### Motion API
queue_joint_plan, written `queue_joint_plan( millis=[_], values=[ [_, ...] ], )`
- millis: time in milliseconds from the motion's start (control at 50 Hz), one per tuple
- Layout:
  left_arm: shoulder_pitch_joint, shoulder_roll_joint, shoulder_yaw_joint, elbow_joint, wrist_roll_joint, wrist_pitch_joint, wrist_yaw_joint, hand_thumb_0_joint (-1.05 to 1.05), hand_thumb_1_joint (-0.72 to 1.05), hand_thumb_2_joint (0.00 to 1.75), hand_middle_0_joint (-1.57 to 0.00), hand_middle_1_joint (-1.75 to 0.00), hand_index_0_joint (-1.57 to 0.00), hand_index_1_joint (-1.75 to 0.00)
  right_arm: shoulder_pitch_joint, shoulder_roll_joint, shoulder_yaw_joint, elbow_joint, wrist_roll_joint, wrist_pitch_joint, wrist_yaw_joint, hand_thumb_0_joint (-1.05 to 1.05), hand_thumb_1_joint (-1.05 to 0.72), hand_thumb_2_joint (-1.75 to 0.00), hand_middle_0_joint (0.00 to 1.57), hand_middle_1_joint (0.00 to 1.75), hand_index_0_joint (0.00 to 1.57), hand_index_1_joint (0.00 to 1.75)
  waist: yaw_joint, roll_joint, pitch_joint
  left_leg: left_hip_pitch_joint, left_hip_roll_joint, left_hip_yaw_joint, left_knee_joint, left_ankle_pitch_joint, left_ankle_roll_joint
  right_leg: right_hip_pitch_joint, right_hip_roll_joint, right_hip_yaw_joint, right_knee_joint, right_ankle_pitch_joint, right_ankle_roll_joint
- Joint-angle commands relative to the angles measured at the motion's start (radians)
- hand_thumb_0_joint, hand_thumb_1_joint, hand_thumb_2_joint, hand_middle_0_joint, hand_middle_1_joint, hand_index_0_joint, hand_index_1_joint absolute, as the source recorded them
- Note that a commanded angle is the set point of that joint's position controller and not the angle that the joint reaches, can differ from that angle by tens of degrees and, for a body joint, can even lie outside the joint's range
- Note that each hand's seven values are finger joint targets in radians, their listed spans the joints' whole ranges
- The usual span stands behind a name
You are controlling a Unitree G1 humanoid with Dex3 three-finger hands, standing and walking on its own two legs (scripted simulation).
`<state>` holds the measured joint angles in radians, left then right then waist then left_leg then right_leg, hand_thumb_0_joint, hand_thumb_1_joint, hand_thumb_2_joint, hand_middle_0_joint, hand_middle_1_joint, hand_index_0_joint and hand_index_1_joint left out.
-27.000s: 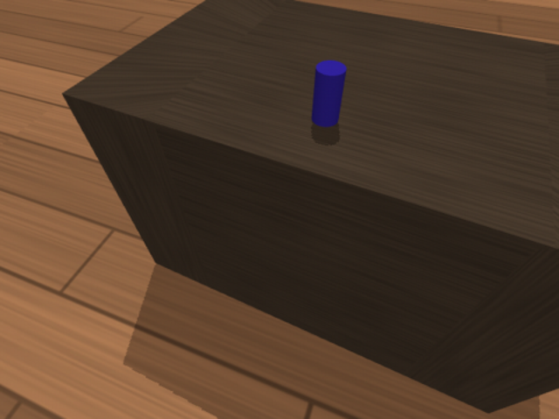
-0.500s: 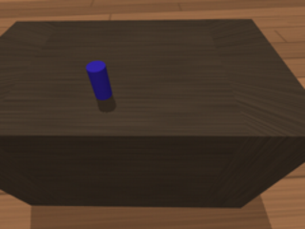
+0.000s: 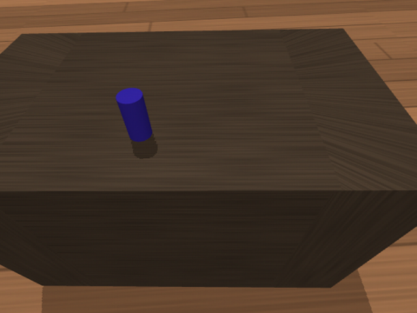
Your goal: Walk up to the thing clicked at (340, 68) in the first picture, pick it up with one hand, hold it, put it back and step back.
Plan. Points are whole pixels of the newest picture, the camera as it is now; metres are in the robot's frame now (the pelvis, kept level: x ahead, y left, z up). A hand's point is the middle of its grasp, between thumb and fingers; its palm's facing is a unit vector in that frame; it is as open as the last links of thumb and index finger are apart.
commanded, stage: home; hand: left
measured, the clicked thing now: (135, 116) +0.52 +0.19 +0.08
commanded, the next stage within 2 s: stand in 0.10 s
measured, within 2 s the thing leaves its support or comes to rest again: neither
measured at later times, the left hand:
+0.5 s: hand out of the picture +0.07 +0.25 -0.15, palm faces -0.04 -0.93 -0.35, open 13.2 cm
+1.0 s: hand out of the picture +0.08 +0.25 -0.16, palm faces -0.04 -0.94 -0.35, open 7.4 cm
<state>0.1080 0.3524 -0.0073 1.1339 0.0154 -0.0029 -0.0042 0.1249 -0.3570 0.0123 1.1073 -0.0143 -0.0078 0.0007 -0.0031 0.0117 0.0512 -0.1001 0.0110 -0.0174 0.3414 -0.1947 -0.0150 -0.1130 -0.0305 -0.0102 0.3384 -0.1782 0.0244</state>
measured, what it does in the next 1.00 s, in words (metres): stands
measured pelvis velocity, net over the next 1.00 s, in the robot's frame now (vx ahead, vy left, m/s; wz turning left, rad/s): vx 0.00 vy -0.01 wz -0.01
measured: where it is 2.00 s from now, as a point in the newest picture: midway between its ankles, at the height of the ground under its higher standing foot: outside the picture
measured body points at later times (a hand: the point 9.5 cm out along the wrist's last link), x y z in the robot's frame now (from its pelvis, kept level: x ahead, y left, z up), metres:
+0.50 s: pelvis +0.00 +0.00 +0.00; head +0.01 -0.01 +0.45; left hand +0.07 +0.30 -0.13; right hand +0.06 -0.30 -0.14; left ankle +0.00 +0.13 -0.75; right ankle +0.01 -0.13 -0.75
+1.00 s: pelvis +0.00 -0.01 +0.00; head +0.01 -0.01 +0.45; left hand +0.08 +0.30 -0.13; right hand +0.07 -0.31 -0.13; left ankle +0.00 +0.13 -0.75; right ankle +0.01 -0.13 -0.75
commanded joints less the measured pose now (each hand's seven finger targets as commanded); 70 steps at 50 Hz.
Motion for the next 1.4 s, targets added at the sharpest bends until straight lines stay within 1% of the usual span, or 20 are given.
queue_joint_plan(
  millis=[0,60,80,120,180,220,240,320,360,400,540,560,660,920,980,1060,1160,1200,1300,1380],
  values=[
    [-0.039,0.215,0.037,-0.058,-0.005,-0.022,0.019,0.00,-0.61,0.02,-0.04,-0.04,-0.04,-0.04,-0.030,-0.210,-0.045,-0.054,0.002,-0.015,-0.013,0.00,-0.90,-0.90,0.20,0.30,0.20,0.30,0.002,-0.005,-0.057,-0.017,0.108,-0.078,-0.066,0.141,0.023,0.016,-0.094,0.076,-0.042,0.128,-0.038],
    [-0.037,0.218,0.039,-0.058,-0.005,-0.022,0.017,0.00,-0.59,0.03,-0.05,-0.05,-0.04,-0.05,-0.028,-0.211,-0.047,-0.053,0.001,-0.011,-0.010,0.00,-0.90,-0.90,0.20,0.30,0.20,0.30,0.003,-0.014,-0.035,-0.035,0.104,-0.079,-0.079,0.070,0.025,-0.001,-0.089,0.079,-0.062,0.048,-0.037],
    [-0.035,0.218,0.041,-0.056,-0.003,-0.022,0.016,0.00,-0.55,0.05,-0.05,-0.05,-0.05,-0.05,-0.028,-0.214,-0.049,-0.052,0.001,-0.011,-0.010,0.00,-0.90,-0.90,0.20,0.30,0.20,0.30,0.002,-0.012,-0.035,-0.035,0.102,-0.075,-0.076,0.044,0.028,-0.001,-0.092,0.085,-0.065,0.047,-0.039],
    [-0.031,0.217,0.042,-0.059,-0.004,-0.022,0.015,0.00,-0.58,0.04,-0.05,-0.05,-0.05,-0.05,-0.030,-0.210,-0.046,-0.054,0.000,-0.013,-0.010,0.00,-0.90,-0.90,0.20,0.30,0.20,0.30,0.004,0.006,-0.049,-0.031,0.103,-0.075,-0.079,0.060,0.029,0.010,-0.096,0.087,-0.058,0.082,-0.044],
    [-0.034,0.221,0.044,-0.060,-0.004,-0.024,0.015,0.00,-0.59,0.03,-0.05,-0.05,-0.04,-0.05,-0.031,-0.209,-0.048,-0.056,0.001,-0.017,-0.009,0.00,-0.90,-0.90,0.20,0.30,0.20,0.30,0.003,-0.008,-0.056,-0.025,0.107,-0.078,-0.078,0.070,0.029,0.011,-0.096,0.087,-0.054,0.067,-0.044],
    [-0.034,0.219,0.044,-0.061,-0.004,-0.023,0.014,0.00,-0.43,0.19,-0.20,-0.21,-0.20,-0.21,-0.027,-0.209,-0.046,-0.055,0.001,-0.016,-0.010,0.00,-0.90,-0.90,0.20,0.30,0.20,0.30,0.003,-0.004,-0.054,-0.033,0.103,-0.075,-0.080,0.068,0.026,0.012,-0.096,0.088,-0.056,0.078,-0.044],
    [-0.031,0.221,0.045,-0.061,-0.003,-0.022,0.013,0.00,-0.35,0.27,-0.20,-0.29,-0.20,-0.29,-0.029,-0.212,-0.046,-0.054,0.001,-0.017,-0.010,0.00,-0.90,-0.90,0.20,0.30,0.20,0.30,0.003,0.006,-0.056,-0.030,0.104,-0.078,-0.082,0.061,0.026,0.012,-0.096,0.089,-0.057,0.077,-0.043],
    [-0.033,0.221,0.045,-0.063,-0.005,-0.023,0.014,0.00,-0.03,0.59,-0.20,-0.30,-0.20,-0.30,-0.021,-0.208,-0.047,-0.054,0.002,-0.019,-0.010,0.00,-0.90,-0.90,0.20,0.30,0.20,0.30,0.001,-0.009,-0.070,-0.015,0.109,-0.077,-0.076,0.108,0.024,0.012,-0.098,0.087,-0.047,0.098,-0.046],
    [-0.029,0.218,0.042,-0.061,-0.007,-0.024,0.013,0.00,0.13,0.75,-0.20,-0.30,-0.20,-0.30,-0.019,-0.208,-0.044,-0.048,0.002,-0.019,-0.009,0.00,-0.90,-0.90,0.20,0.30,0.20,0.30,0.003,-0.005,-0.063,-0.023,0.106,-0.076,-0.075,0.104,0.024,0.015,-0.098,0.089,-0.052,0.099,-0.042],
    [-0.025,0.220,0.043,-0.064,-0.003,-0.024,0.014,0.00,0.29,0.90,-0.20,-0.30,-0.20,-0.30,-0.024,-0.214,-0.048,-0.053,0.002,-0.017,-0.011,0.00,-0.90,-0.90,0.20,0.30,0.20,0.30,0.002,-0.011,-0.085,0.001,0.111,-0.074,-0.060,0.128,0.028,0.017,-0.101,0.088,-0.047,0.133,-0.043],
    [-0.025,0.220,0.042,-0.065,-0.006,-0.023,0.015,0.00,0.85,0.90,-0.20,-0.30,-0.20,-0.30,-0.020,-0.206,-0.044,-0.050,0.002,-0.016,-0.011,0.00,-0.90,-0.90,0.20,0.30,0.20,0.30,0.002,-0.012,-0.065,-0.001,0.108,-0.070,-0.068,0.128,0.023,0.004,-0.095,0.087,-0.049,0.135,-0.044],
    [-0.027,0.220,0.042,-0.063,-0.007,-0.023,0.015,0.00,0.90,0.90,-0.20,-0.30,-0.20,-0.30,-0.025,-0.209,-0.046,-0.050,0.003,-0.016,-0.010,0.00,-0.90,-0.90,0.20,0.30,0.20,0.30,0.003,-0.007,-0.064,-0.001,0.111,-0.071,-0.067,0.124,0.025,0.009,-0.096,0.087,-0.050,0.132,-0.044],
    [-0.018,0.218,0.044,-0.061,-0.006,-0.024,0.013,0.00,0.90,0.90,-0.20,-0.30,-0.20,-0.30,-0.021,-0.207,-0.045,-0.050,0.003,-0.015,-0.009,0.00,-0.90,-0.90,0.20,0.30,0.20,0.30,0.004,-0.003,-0.050,-0.017,0.107,-0.070,-0.078,0.083,0.026,0.001,-0.095,0.091,-0.060,0.102,-0.042],
    [-0.030,0.217,0.044,-0.073,-0.007,-0.026,0.014,0.00,0.90,0.90,-0.20,-0.30,-0.20,-0.30,-0.023,-0.207,-0.047,-0.056,0.003,-0.019,-0.010,0.00,-0.90,-0.90,0.20,0.30,0.20,0.30,0.002,-0.002,-0.088,0.010,0.118,-0.061,-0.061,0.165,0.026,0.026,-0.102,0.093,-0.043,0.186,-0.046],
    [-0.020,0.215,0.043,-0.073,-0.006,-0.025,0.014,0.00,0.90,0.90,-0.20,-0.30,-0.20,-0.30,-0.031,-0.209,-0.049,-0.054,0.004,-0.018,-0.011,0.00,-0.90,-0.90,0.20,0.30,0.20,0.30,0.005,0.001,-0.075,0.010,0.117,-0.065,-0.065,0.154,0.026,0.018,-0.098,0.087,-0.046,0.168,-0.044],
    [-0.024,0.215,0.045,-0.071,-0.005,-0.023,0.013,0.00,0.90,0.90,-0.20,-0.30,-0.20,-0.30,-0.023,-0.209,-0.049,-0.051,0.002,-0.017,-0.011,0.00,-0.90,-0.90,0.20,0.30,0.20,0.30,0.003,-0.002,-0.056,-0.014,0.114,-0.063,-0.075,0.100,0.027,0.012,-0.098,0.095,-0.061,0.123,-0.043],
    [-0.022,0.218,0.046,-0.072,-0.005,-0.026,0.014,0.00,0.90,0.90,-0.20,-0.30,-0.20,-0.30,-0.028,-0.212,-0.052,-0.051,0.003,-0.017,-0.009,0.00,-0.90,-0.90,0.20,0.30,0.20,0.30,0.005,-0.012,-0.060,-0.001,0.116,-0.068,-0.075,0.101,0.030,0.011,-0.096,0.092,-0.061,0.115,-0.043],
    [-0.025,0.221,0.047,-0.071,-0.005,-0.025,0.013,0.00,0.90,0.90,-0.20,-0.30,-0.20,-0.30,-0.027,-0.210,-0.052,-0.051,0.003,-0.016,-0.009,0.00,-0.90,-0.90,0.20,0.30,0.20,0.30,0.003,-0.010,-0.046,-0.008,0.115,-0.068,-0.080,0.071,0.030,0.001,-0.095,0.096,-0.065,0.089,-0.044],
    [-0.020,0.219,0.048,-0.071,-0.006,-0.024,0.011,0.00,0.90,0.90,-0.20,-0.30,-0.20,-0.30,-0.023,-0.208,-0.052,-0.050,0.004,-0.020,-0.008,0.00,-0.90,-0.90,0.20,0.30,0.20,0.30,0.004,-0.003,-0.050,-0.015,0.113,-0.068,-0.088,0.073,0.029,0.008,-0.096,0.097,-0.063,0.087,-0.043],
    [-0.019,0.219,0.047,-0.078,-0.004,-0.027,0.012,0.00,0.90,0.90,-0.20,-0.30,-0.20,-0.30,-0.035,-0.210,-0.053,-0.054,0.003,-0.021,-0.009,0.00,-0.90,-0.90,0.20,0.30,0.20,0.30,0.006,-0.009,-0.078,0.011,0.118,-0.069,-0.071,0.123,0.030,0.011,-0.100,0.092,-0.054,0.130,-0.042]
  ],
)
